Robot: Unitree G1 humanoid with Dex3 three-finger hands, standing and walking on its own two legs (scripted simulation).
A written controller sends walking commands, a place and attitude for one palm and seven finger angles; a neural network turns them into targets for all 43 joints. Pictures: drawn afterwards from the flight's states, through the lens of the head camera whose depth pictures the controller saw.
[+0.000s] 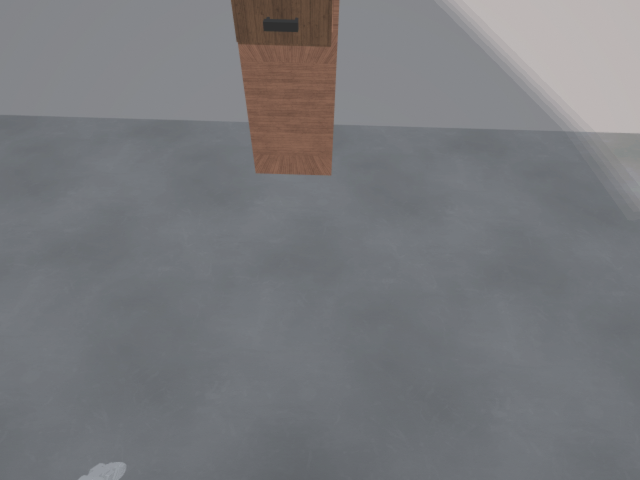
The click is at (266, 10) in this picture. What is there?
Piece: drawer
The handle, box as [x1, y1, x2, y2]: [263, 17, 297, 31]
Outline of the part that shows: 263,20 264,30 297,31 297,18 295,18 294,20 270,19 269,17 267,17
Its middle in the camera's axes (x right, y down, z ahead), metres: -0.13 -0.72 +1.29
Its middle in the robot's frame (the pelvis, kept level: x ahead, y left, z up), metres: +1.44 +0.21 +0.00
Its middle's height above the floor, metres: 0.77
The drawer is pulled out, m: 0.13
